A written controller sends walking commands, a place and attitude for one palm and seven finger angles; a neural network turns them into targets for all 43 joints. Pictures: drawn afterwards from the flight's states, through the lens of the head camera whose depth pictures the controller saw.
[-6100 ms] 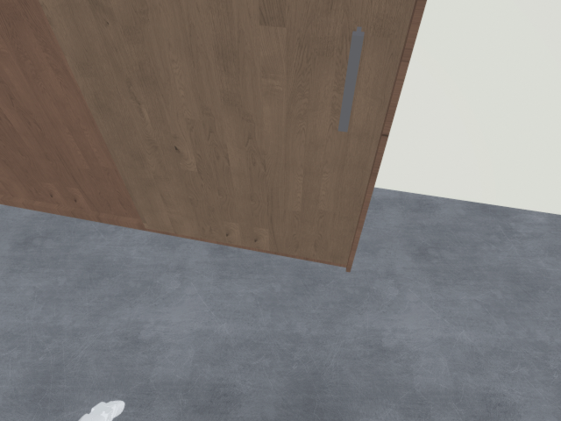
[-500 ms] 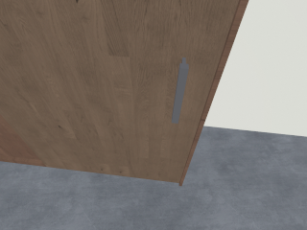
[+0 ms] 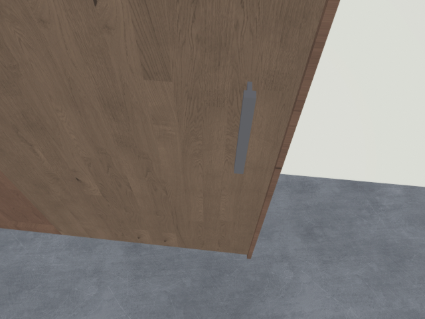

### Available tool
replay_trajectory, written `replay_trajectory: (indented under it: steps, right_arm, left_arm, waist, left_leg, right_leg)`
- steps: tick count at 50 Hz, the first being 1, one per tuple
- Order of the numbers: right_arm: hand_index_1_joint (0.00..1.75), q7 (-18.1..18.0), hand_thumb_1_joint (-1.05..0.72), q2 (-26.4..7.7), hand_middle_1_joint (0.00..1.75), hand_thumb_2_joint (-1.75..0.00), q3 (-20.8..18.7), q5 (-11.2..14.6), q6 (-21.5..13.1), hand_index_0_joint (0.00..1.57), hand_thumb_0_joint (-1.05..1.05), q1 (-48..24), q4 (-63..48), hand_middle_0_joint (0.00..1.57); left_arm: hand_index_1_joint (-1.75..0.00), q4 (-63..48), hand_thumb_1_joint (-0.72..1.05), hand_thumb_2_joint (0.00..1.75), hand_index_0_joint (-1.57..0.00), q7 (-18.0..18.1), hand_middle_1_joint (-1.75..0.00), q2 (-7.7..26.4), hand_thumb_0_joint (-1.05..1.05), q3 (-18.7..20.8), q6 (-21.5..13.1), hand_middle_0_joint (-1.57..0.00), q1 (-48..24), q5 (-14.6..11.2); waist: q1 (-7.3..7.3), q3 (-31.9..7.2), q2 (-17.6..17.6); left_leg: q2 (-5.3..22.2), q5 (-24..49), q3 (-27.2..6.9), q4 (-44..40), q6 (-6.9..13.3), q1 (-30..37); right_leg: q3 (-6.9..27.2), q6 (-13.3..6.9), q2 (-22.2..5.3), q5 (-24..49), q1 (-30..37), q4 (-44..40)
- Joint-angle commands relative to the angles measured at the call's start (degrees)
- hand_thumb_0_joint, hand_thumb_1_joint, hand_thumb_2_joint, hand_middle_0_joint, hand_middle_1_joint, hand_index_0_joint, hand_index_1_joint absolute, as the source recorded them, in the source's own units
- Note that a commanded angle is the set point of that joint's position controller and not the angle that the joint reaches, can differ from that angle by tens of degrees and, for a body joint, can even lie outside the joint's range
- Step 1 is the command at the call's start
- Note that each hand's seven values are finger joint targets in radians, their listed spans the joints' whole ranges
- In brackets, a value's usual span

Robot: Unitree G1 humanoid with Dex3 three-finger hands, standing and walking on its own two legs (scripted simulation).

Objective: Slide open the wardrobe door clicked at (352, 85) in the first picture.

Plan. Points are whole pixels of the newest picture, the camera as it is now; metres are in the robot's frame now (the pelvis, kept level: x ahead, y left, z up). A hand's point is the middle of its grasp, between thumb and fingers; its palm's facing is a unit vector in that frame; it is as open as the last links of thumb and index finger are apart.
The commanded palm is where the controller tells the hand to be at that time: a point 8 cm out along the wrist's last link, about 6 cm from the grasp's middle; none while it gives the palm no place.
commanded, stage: look again from close up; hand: right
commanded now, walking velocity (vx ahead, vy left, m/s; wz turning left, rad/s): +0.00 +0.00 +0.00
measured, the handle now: (243, 131) +0.50 -0.04 +0.07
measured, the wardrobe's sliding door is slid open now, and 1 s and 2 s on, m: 0.00 0.00 0.00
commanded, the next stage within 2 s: shuffle to correct the standing spot in 0.16 s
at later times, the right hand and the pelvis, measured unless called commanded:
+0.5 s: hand out of the picture +0.04 -0.20 -0.18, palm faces -0.04 +0.97 -0.26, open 7.4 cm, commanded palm none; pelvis +0.01 +0.00 +0.00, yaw +1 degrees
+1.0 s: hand out of the picture +0.00 -0.07 -0.19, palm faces +0.10 +0.98 -0.14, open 7.4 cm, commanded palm none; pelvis +0.05 +0.09 -0.02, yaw -4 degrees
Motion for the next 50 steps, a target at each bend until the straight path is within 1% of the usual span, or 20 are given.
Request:
replay_trajectory:
  steps: [1, 13, 17, 22, 25, 28, 31, 34, 35, 36, 37, 38, 39, 40, 41, 43, 45, 48, 49, 50]
  right_arm:
    - [0.30, -0.6, -0.90, -10.8, 0.30, -0.90, -2.5, 0.3, -1.2, 0.20, 0.00, -0.8, -3.0, 0.20]
    - [0.30, -0.7, -0.90, -10.5, 0.30, -0.90, -2.7, 0.3, -1.1, 0.20, 0.00, -0.7, -2.9, 0.20]
    - [0.30, -0.8, -0.90, -3.0, 0.30, -0.90, -1.0, 0.7, 0.2, 0.20, 0.00, 3.6, -0.4, 0.20]
    - [0.30, -0.7, -0.90, -2.0, 0.30, -0.90, -1.2, 0.5, 1.2, 0.20, 0.00, 6.3, 0.1, 0.20]
    - [0.30, -0.4, -0.90, -1.2, 0.30, -0.90, -1.6, 0.2, 1.8, 0.20, 0.00, 7.9, -0.4, 0.20]
    - [0.30, 0.2, -0.90, 0.2, 0.30, -0.90, -2.4, -0.4, 2.6, 0.20, 0.00, 8.8, -1.6, 0.20]
    - [0.30, 0.4, -0.90, 1.6, 0.30, -0.90, -3.1, -0.6, 2.8, 0.20, 0.00, 8.8, -2.9, 0.20]
    - [0.30, 0.7, -0.90, 4.5, 0.30, -0.90, -3.5, -0.5, 2.4, 0.20, 0.00, 12.9, -2.2, 0.20]
    - [0.30, 0.8, -0.90, 4.4, 0.30, -0.90, -3.6, -0.6, 2.2, 0.20, 0.00, 15.2, -1.4, 0.20]
    - [0.30, 0.6, -0.90, 4.1, 0.30, -0.90, -3.8, -0.8, 2.0, 0.20, 0.00, 17.2, -0.7, 0.20]
    - [0.30, 0.1, -0.90, 2.2, 0.30, -0.90, -4.1, -0.9, 1.8, 0.20, 0.00, 17.2, -0.5, 0.20]
    - [0.30, -0.4, -0.90, 0.1, 0.30, -0.90, -4.4, -0.6, 1.7, 0.20, 0.00, 16.8, -0.6, 0.20]
    - [0.30, -0.8, -0.90, 0.2, 0.30, -0.90, -4.5, -0.3, 1.6, 0.20, 0.00, 16.2, -1.0, 0.20]
    - [0.30, -0.9, -0.90, 1.0, 0.30, -0.90, -4.5, -0.4, 1.3, 0.20, 0.00, 15.8, -1.2, 0.20]
    - [0.30, -1.0, -0.90, 2.5, 0.30, -0.90, -4.5, -0.6, 1.1, 0.20, 0.00, 14.8, -1.2, 0.20]
    - [0.30, -1.1, -0.90, 3.8, 0.30, -0.90, -4.5, -0.7, 0.6, 0.20, 0.00, 13.9, -1.2, 0.20]
    - [0.30, -1.2, -0.90, 4.0, 0.30, -0.90, -4.4, -1.0, 0.4, 0.20, 0.00, 14.7, -1.1, 0.20]
    - [0.30, -0.9, -0.90, 4.0, 0.30, -0.90, -4.4, -0.9, 0.8, 0.20, 0.00, 14.8, -1.3, 0.20]
    - [0.30, -0.8, -0.90, 4.7, 0.30, -0.90, -4.3, -0.5, 0.8, 0.20, 0.00, 14.4, -1.2, 0.20]
    - [0.30, -0.8, -0.90, 6.2, 0.30, -0.90, -3.9, 0.0, 0.4, 0.20, 0.00, 14.5, -0.8, 0.20]
  left_arm:
    - [-0.30, -3.0, 0.90, 0.90, -0.20, 0.8, -0.30, 11.3, 0.00, 2.3, -1.2, -0.20, -1.5, -0.3]
    - [-0.30, -2.8, 0.90, 0.90, -0.20, 1.0, -0.30, 11.1, 0.00, 2.4, -1.3, -0.20, -1.1, -0.3]
    - [-0.30, -0.9, 0.90, 0.90, -0.20, 1.1, -0.30, 4.2, 0.00, 0.8, -0.6, -0.20, 1.7, 0.0]
    - [-0.30, 0.2, 0.90, 0.90, -0.20, 1.7, -0.30, 3.9, 0.00, 1.4, -0.1, -0.20, 4.2, 0.2]
    - [-0.30, 0.7, 0.90, 0.90, -0.20, 2.4, -0.30, 4.6, 0.00, 2.4, 0.1, -0.20, 6.5, 0.3]
    - [-0.30, 1.0, 0.90, 0.90, -0.20, 3.3, -0.30, 5.5, 0.00, 3.9, 0.4, -0.20, 9.8, 0.4]
    - [-0.30, 0.5, 0.90, 0.90, -0.20, 3.5, -0.30, 4.8, 0.00, 4.7, 0.2, -0.20, 12.0, 0.7]
    - [-0.30, -0.2, 0.90, 0.90, -0.20, 3.4, -0.30, 3.4, 0.00, 5.0, 0.2, -0.20, 9.5, 0.8]
    - [-0.30, -0.3, 0.90, 0.90, -0.20, 3.2, -0.30, 3.1, 0.00, 5.1, 0.3, -0.20, 9.0, 0.6]
    - [-0.30, -0.3, 0.90, 0.90, -0.20, 3.0, -0.30, 1.6, 0.00, 5.2, 0.5, -0.20, 9.2, 0.4]
    - [-0.30, -0.8, 0.90, 0.90, -0.20, 2.8, -0.30, -1.6, 0.00, 4.7, 0.8, -0.20, 10.2, 0.2]
    - [-0.30, -1.4, 0.90, 0.90, -0.20, 2.4, -0.30, -4.8, 0.00, 3.8, 1.1, -0.20, 10.2, 0.3]
    - [-0.30, -1.7, 0.90, 0.90, -0.20, 2.2, -0.30, -5.5, 0.00, 3.9, 1.4, -0.20, 9.1, 0.5]
    - [-0.30, -1.8, 0.90, 0.90, -0.20, 2.1, -0.30, -5.7, 0.00, 4.2, 1.8, -0.20, 8.4, 0.5]
    - [-0.30, -1.5, 0.90, 0.90, -0.20, 2.1, -0.30, -5.8, 0.00, 4.4, 1.7, -0.20, 9.2, 0.5]
    - [-0.30, -0.7, 0.90, 0.90, -0.20, 2.1, -0.30, -7.1, 0.00, 4.3, 1.1, -0.20, 11.7, 0.5]
    - [-0.30, -1.1, 0.90, 0.90, -0.20, 2.1, -0.30, -8.5, 0.00, 4.2, 0.7, -0.20, 12.4, 0.4]
    - [-0.30, -1.4, 0.90, 0.90, -0.20, 2.7, -0.30, -8.9, 0.00, 4.1, 0.3, -0.20, 14.5, 0.4]
    - [-0.30, -0.9, 0.90, 0.90, -0.20, 2.8, -0.30, -9.2, 0.00, 3.9, 0.0, -0.20, 16.4, 0.5]
    - [-0.30, 0.3, 0.90, 0.90, -0.20, 2.8, -0.30, -9.6, 0.00, 3.6, -0.6, -0.20, 18.5, 0.4]
  waist:
    - [0.33, -3.3, -0.6]
    - [0.26, -3.2, -0.2]
    - [0.43, -1.7, 0.1]
    - [0.67, 0.3, -1.1]
    - [0.87, 1.4, -2.7]
    - [1.76, 3.3, -5.7]
    - [2.26, 3.0, -5.2]
    - [0.24, 0.9, -6.0]
    - [-0.99, 0.2, -3.2]
    - [-1.52, 0.5, 0.9]
    - [-1.19, 2.9, 8.5]
    - [-1.10, 4.2, 15.5]
    - [-1.51, 5.2, 12.8]
    - [-1.62, 6.2, 12.6]
    - [-0.59, 8.1, 9.2]
    - [0.58, 5.9, 3.7]
    - [0.43, 3.7, 2.0]
    - [1.14, 2.0, 3.8]
    - [1.95, 1.4, 4.3]
    - [2.45, 0.1, 2.3]
  left_leg:
    - [8.9, 10.8, -7.3, -2.2, 0.5, -2.4]
    - [8.9, 11.8, -6.7, -1.9, 0.4, -1.9]
    - [7.7, 6.0, -5.5, -2.0, -1.3, -3.9]
    - [6.3, 4.2, -4.4, 0.8, -1.5, -6.4]
    - [4.6, 1.0, -3.0, 5.2, -1.5, -9.9]
    - [2.9, -8.2, -1.8, 15.7, -1.4, -16.1]
    - [4.3, -16.3, -3.8, 25.2, -1.1, -19.7]
    - [4.4, -10.9, -2.2, 18.2, -1.2, -12.1]
    - [3.7, -5.3, -0.7, 11.5, -1.3, -6.4]
    - [4.2, -2.5, -1.7, 5.8, -1.4, -2.1]
    - [8.8, -9.0, -8.4, 0.4, 0.6, -1.6]
    - [14.6, -16.4, -14.9, -5.4, 3.8, -4.1]
    - [17.2, -21.3, -16.6, -8.4, 6.8, -8.5]
    - [16.7, -19.3, -16.7, -9.4, 7.8, -10.6]
    - [16.5, -14.0, -15.6, -8.4, 8.9, -11.0]
    - [15.3, 0.6, -10.1, -3.6, 10.9, -7.5]
    - [14.6, 12.5, -7.2, -0.7, 11.7, -5.1]
    - [12.5, 18.3, -5.5, 3.7, 10.3, -5.9]
    - [11.4, 17.7, -4.8, 6.1, 8.7, -7.1]
    - [9.5, 20.1, -3.3, 9.9, 6.2, -7.7]
  right_leg:
    - [9.6, 0.8, -10.4, 12.5, 3.9, -1.1]
    - [9.7, 0.9, -10.5, 14.9, 4.4, -1.2]
    - [9.3, 1.7, -11.1, 10.6, 4.7, -1.5]
    - [9.6, 1.4, -12.7, 9.4, 4.1, -0.3]
    - [11.9, -0.2, -15.4, 8.9, 4.5, -0.1]
    - [17.5, -4.4, -20.8, 5.0, 3.8, -1.9]
    - [20.3, -7.7, -23.6, 3.7, 1.9, -2.6]
    - [15.0, -4.7, -19.7, -1.0, -4.3, -0.4]
    - [12.5, -2.7, -17.4, -4.1, -8.1, 2.5]
    - [8.7, -0.3, -12.9, -10.2, -12.9, 6.6]
    - [3.4, 1.7, -7.1, -16.7, -18.8, 12.6]
    - [-1.2, 2.9, -4.0, -18.6, -20.2, 19.1]
    - [-0.7, 2.7, -4.7, -20.4, -18.9, 26.8]
    - [0.5, 2.4, -5.4, -21.5, -19.9, 33.4]
    - [1.2, 2.2, -6.1, -20.4, -21.3, 37.9]
    - [0.8, 2.6, -7.0, -19.5, -21.6, 39.4]
    - [-0.6, 3.0, -6.9, -19.5, -20.0, 35.6]
    - [-2.9, 3.1, -6.4, -13.5, -14.0, 24.2]
    - [-2.6, 3.1, -6.6, -8.1, -9.9, 17.9]
    - [-1.9, 3.0, -6.4, 0.2, -4.0, 10.5]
